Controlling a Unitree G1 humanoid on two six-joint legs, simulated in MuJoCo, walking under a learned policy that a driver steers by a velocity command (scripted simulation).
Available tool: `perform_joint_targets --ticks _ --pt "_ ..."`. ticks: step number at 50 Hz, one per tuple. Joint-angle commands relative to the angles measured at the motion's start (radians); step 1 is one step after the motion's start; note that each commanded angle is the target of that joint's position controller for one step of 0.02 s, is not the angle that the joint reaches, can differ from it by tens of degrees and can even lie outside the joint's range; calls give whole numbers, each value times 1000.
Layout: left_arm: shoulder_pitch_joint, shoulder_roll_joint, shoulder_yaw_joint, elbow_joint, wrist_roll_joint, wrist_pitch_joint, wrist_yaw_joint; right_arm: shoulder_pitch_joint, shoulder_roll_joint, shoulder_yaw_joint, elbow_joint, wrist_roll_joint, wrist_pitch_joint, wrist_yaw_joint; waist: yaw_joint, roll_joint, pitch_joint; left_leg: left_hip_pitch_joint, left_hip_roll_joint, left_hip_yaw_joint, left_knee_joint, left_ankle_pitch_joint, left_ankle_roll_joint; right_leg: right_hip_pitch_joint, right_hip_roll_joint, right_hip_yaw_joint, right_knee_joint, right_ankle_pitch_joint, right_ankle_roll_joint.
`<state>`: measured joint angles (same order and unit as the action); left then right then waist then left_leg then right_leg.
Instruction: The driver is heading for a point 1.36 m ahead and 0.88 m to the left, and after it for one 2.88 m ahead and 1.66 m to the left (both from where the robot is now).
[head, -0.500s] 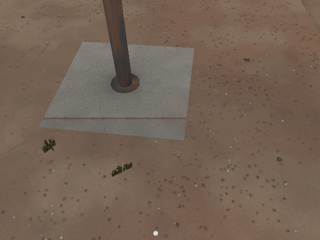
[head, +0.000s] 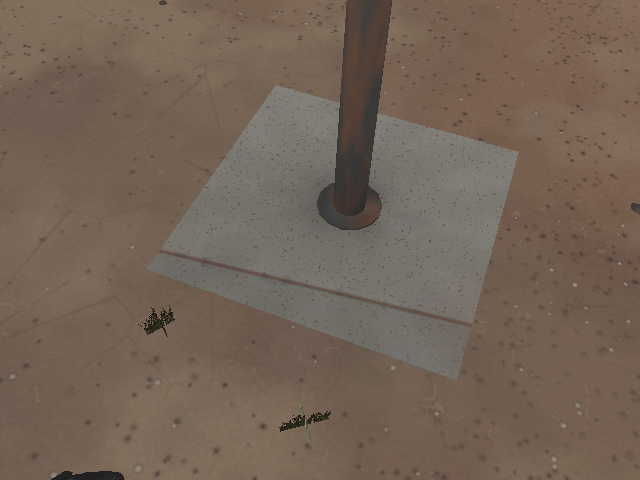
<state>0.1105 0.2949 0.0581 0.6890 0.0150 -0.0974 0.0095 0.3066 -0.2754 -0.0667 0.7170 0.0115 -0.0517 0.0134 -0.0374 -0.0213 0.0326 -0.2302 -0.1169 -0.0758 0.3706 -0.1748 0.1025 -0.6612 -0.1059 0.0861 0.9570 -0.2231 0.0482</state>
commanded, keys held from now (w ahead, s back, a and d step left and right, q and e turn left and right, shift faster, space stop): w+q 1.00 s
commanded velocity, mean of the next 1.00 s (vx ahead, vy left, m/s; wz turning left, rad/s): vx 0.50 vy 0.00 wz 0.59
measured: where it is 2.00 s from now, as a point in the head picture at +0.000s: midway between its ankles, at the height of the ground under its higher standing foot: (104, 288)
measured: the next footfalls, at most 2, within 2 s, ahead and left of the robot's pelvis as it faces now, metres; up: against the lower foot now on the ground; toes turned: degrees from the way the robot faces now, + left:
right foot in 0.22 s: +0.31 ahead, -0.15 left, +0.00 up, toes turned +12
left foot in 0.74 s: +0.50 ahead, +0.19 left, +0.00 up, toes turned +29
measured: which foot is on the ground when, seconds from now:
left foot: down 0.00-0.24, up 0.26-0.72, down 0.74-1.00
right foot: up 0.00-0.20, down 0.22-0.76, up 0.78-1.00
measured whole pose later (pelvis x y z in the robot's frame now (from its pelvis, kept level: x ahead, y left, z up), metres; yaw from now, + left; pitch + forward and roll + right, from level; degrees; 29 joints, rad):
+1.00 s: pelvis +0.50 +0.12 +0.00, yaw +36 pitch +2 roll +0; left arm 0.10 0.32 0.05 0.70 0.02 -0.10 0.00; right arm 0.33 -0.28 -0.06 0.67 0.01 -0.04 0.01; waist -0.04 -0.03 0.04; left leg -0.21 -0.11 -0.08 0.37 -0.18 0.10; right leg -0.67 -0.11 0.08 0.95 -0.19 0.06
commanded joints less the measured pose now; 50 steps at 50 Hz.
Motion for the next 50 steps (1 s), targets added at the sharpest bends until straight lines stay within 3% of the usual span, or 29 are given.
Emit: perform_joint_targets --ticks 1,4,6,8,10,11,12,13,14,15,16,18,20,24,28,32,34,35,36,37,38,39,40,41,42,43,45,47,50 --pt "-46 42 5 -62 1 -4 -1 -26 -171 -46 -73 9 -10 -21 7 86 -54 -51 195 -159 -117 236 146 91 49 -41 -213 201 25" --pt "-133 51 4 -82 -16 -16 -16 23 -177 -48 -59 13 1 -26 -34 113 -54 -33 202 -201 -87 137 121 153 97 -43 -367 296 25" --pt "-150 77 13 -92 -22 -25 -25 45 -169 -47 -52 17 8 -27 -36 122 -55 24 226 -266 -38 88 111 166 106 -18 -428 263 10" --pt "-127 103 26 -91 -26 -35 -32 39 -167 -48 -54 14 12 -30 -13 147 -55 70 249 -333 17 68 96 203 110 -6 -462 185 -16" --pt "-3 129 47 -62 -23 -45 -27 10 -139 -41 -68 11 14 -29 60 163 -93 56 212 -337 122 109 57 377 107 -26 -523 165 -63" --pt "121 171 62 -50 -4 -51 -19 1 -85 -21 -86 4 9 -25 120 109 -200 -23 160 -276 329 76 20 596 -9 71 -503 140 -120" --pt "249 252 81 -32 17 -43 -13 92 -25 -3 -112 12 1 -29 111 -121 -336 -327 21 -128 665 -200 -55 943 -228 432 -545 -7 -252" --pt "287 234 80 -7 -5 -33 -23 144 -73 -2 -122 27 -5 -29 97 -313 -353 -543 48 -99 865 -437 -76 1003 -337 753 -633 -249 -323" --pt "236 144 57 -26 -16 -27 -20 90 -154 -22 -106 30 1 -28 117 -178 -223 -602 106 -115 952 -349 -86 899 -300 645 -659 -354 -287" --pt "193 111 45 -32 -14 -16 -15 6 -169 -28 -117 17 8 -26 121 -95 -128 -593 139 -73 958 -269 -90 774 -253 476 -663 -272 -246" --pt "151 96 37 -29 -7 -10 -14 -35 -157 -30 -130 6 10 -24 100 -57 -69 -563 166 -62 917 -209 -90 661 -209 367 -685 -158 -230" --pt "113 68 26 -18 -2 -12 -11 -36 -126 -32 -136 14 20 -13 61 -90 -26 -491 210 -52 853 -150 -89 542 -151 212 -734 -13 -214" --pt "116 79 31 2 -8 -20 -12 -38 -92 -25 -141 16 30 -9 53 -94 -21 -486 220 -31 817 -117 -99 518 -144 121 -770 74 -230" --pt "131 123 45 40 -5 -21 -8 -101 -74 -16 -157 10 32 -6 61 -49 -15 -535 232 -27 665 24 -121 568 -157 -8 -795 226 -242" --pt "158 154 47 69 -8 -9 -2 -244 -41 3 -183 4 18 21 116 -31 19 -483 213 45 427 188 -105 597 -145 -134 -794 281 -210" --pt "205 190 54 101 -29 11 -3 -329 -47 5 -219 14 15 47 133 -45 51 -456 187 104 289 143 -66 702 -175 -195 -768 367 -186" --pt "207 189 53 111 -38 32 2 -295 -84 -13 -224 14 15 54 95 -70 16 -376 145 142 258 48 -30 754 -170 -233 -684 602 -160" --pt "194 230 67 104 -45 36 5 -251 -98 -25 -218 11 20 51 63 -98 -11 -306 109 175 260 -3 -9 764 -171 -260 -589 804 -153" --pt "182 247 70 97 -39 46 8 -129 -147 -51 -186 4 20 47 -8 -94 -77 -150 64 194 242 -22 17 735 -154 -286 -426 941 -137" --pt "174 224 62 88 -38 47 13 48 -202 -84 -140 7 25 34 -103 -63 -165 117 39 173 176 56 58 606 -119 -308 -197 872 -102" --pt "207 106 24 62 -9 31 7 159 -272 -101 -111 12 39 9 -104 147 -252 427 245 -136 181 133 136 300 -61 -294 136 195 -60" --pt "242 43 -6 -2 -14 -8 -6 102 -339 -98 -152 8 23 15 -17 306 -398 664 454 -750 0 -79 352 -62 151 -112 446 -402 -17" --pt "126 150 16 -18 -49 -42 -21 121 -247 -77 -149 6 10 23 -93 154 -388 652 441 -714 -62 -150 307 -177 92 26 478 -331 -34" --pt "78 151 14 -37 -67 -55 -27 91 -206 -65 -138 4 1 22 -79 132 -250 534 405 -568 -63 -112 268 -209 56 6 423 -253 -52" --pt "80 150 14 -23 -40 -53 -17 11 -184 -53 -148 10 -5 23 -17 28 -157 346 360 -449 -72 -5 222 -142 13 4 327 -165 -52" --pt "85 159 22 -15 -13 -45 -9 -53 -156 -44 -159 5 -7 20 21 31 -118 218 324 -373 -84 100 201 -63 -12 4 240 -123 -42" --pt "115 149 26 -9 -2 -19 -9 -96 -146 -37 -166 -7 -10 11 64 64 -90 83 290 -316 -125 212 201 25 -22 -4 175 -82 -19" --pt "99 118 17 -14 4 -4 -7 -77 -159 -40 -147 -4 -15 -2 66 59 -74 10 269 -254 -137 293 206 42 -9 -25 94 -34 9" --pt "-21 77 1 -44 6 -1 -9 -35 -177 -45 -120 3 -10 -21 26 71 -42 -36 214 -186 -131 247 164 58 27 -36 -136 167 28"
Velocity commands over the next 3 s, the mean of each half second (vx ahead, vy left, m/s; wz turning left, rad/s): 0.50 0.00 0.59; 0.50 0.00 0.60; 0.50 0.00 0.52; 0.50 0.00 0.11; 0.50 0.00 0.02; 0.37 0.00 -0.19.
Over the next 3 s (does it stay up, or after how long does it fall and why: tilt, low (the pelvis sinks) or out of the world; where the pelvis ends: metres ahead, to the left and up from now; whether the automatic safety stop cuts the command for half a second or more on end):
stays up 1.17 0.90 0.00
